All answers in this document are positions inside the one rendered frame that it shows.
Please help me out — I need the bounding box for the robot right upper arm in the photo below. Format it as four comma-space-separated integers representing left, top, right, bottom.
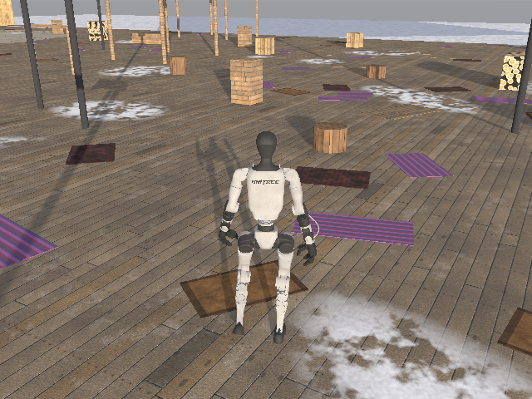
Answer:
283, 168, 305, 215

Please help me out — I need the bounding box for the robot left upper arm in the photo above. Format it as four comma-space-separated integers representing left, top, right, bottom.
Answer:
225, 167, 249, 213

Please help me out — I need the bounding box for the robot head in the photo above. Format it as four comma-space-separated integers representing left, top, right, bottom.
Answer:
252, 131, 280, 171

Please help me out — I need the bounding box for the robot torso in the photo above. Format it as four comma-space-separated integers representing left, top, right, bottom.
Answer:
247, 163, 285, 249

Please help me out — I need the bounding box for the right robot hand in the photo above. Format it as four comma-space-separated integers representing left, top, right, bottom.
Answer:
297, 243, 317, 266

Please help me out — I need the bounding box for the left robot hand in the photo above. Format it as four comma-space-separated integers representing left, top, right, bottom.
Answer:
219, 229, 238, 246

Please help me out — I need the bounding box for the left robot forearm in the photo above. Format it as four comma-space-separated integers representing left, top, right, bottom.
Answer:
220, 200, 235, 232

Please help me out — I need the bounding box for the right robot forearm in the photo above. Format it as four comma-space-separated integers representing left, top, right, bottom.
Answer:
297, 202, 315, 244

